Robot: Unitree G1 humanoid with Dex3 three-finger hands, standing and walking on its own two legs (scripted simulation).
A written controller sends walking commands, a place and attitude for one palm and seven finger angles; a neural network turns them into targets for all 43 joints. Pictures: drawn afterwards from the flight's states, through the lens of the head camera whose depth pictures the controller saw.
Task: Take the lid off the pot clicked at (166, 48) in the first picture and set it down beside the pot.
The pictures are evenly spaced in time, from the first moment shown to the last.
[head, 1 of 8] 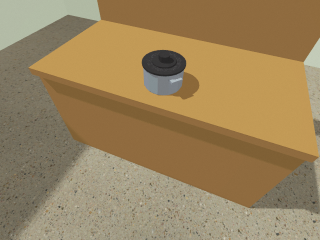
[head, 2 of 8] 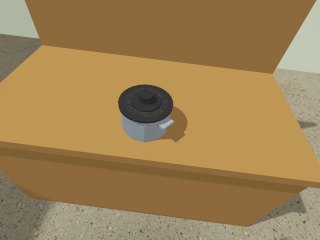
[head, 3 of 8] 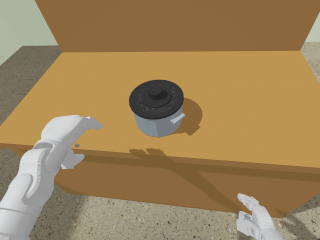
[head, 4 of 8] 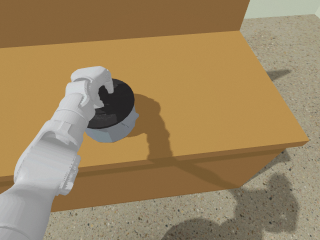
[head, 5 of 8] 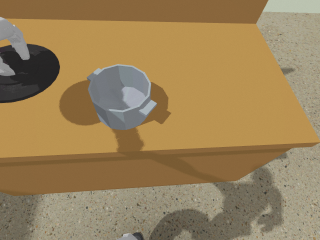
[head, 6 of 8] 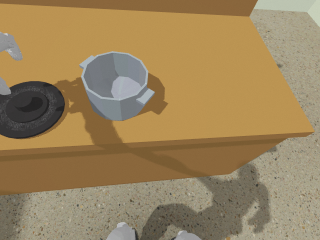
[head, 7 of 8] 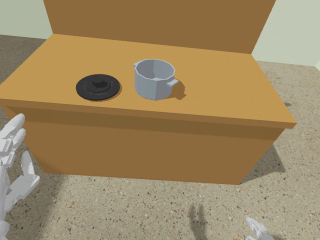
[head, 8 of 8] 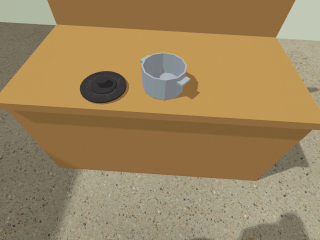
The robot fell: no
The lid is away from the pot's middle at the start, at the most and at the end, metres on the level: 0.00 0.26 0.26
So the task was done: yes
